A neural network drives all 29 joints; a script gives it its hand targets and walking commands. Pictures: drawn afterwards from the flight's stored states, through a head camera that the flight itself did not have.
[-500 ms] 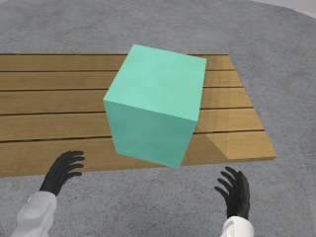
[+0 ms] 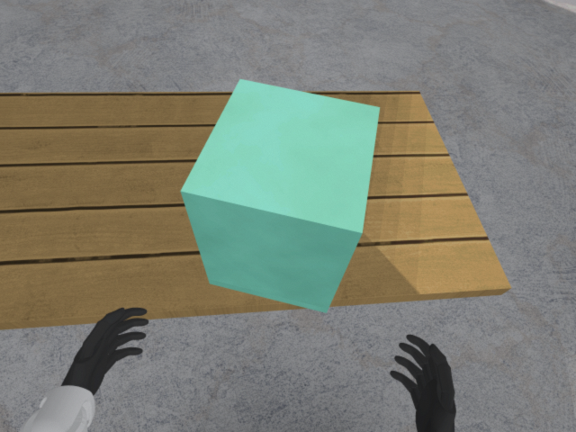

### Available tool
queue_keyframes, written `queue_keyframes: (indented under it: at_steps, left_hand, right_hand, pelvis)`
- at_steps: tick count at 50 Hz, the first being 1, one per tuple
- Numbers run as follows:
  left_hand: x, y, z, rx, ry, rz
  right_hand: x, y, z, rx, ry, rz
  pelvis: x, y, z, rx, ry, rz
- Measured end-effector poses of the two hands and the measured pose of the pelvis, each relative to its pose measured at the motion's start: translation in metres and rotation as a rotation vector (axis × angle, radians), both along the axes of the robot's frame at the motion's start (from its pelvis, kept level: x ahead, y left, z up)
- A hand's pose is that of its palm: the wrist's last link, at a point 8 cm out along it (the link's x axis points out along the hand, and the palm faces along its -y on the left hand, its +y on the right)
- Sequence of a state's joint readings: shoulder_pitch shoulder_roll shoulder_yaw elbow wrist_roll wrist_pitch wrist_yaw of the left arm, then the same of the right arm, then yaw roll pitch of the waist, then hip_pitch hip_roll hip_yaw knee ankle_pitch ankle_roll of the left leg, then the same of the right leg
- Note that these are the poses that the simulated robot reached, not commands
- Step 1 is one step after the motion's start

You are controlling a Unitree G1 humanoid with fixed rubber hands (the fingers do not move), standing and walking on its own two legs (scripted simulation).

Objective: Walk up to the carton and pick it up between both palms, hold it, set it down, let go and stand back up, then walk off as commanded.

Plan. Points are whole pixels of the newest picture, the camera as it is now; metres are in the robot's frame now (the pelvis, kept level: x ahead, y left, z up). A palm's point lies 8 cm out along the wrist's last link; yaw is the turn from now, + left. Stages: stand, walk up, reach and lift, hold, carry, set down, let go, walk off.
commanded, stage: set down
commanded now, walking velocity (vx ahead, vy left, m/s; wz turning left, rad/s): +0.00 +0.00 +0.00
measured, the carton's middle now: (286, 204) +0.42 +0.03 +0.03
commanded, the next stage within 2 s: let go in 1.06 s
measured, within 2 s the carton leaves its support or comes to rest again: neither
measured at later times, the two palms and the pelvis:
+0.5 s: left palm (102, 389) +0.18 +0.25 -0.04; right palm (446, 423) +0.14 -0.18 -0.04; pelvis +0.00 -0.01 +0.00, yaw +0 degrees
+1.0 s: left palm (113, 414) +0.15 +0.24 -0.06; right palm (457, 423) +0.14 -0.21 -0.07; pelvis +0.00 -0.02 +0.00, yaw +0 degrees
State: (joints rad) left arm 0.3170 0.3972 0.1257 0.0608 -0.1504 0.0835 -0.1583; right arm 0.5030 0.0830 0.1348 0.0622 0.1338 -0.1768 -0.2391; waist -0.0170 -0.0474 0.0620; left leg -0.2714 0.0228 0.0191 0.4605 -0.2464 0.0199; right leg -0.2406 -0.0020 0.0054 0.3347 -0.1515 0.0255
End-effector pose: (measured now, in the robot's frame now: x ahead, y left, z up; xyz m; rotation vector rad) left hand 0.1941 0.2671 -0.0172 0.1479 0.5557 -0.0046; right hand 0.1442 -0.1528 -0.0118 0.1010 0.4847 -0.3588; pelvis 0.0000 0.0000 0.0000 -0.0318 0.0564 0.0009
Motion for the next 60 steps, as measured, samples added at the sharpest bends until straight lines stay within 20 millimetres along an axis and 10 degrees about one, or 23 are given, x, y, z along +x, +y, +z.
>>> queue_keyframes:
  at_steps: [60]
  left_hand:
    - [-0.047,-0.027,-0.051,0.011,0.272,0.169]
  right_hand:
    - [-0.007,-0.063,-0.065,-0.061,0.227,0.215]
  pelvis:
    - [0.003,-0.019,0.001,0.025,-0.012,0.0]
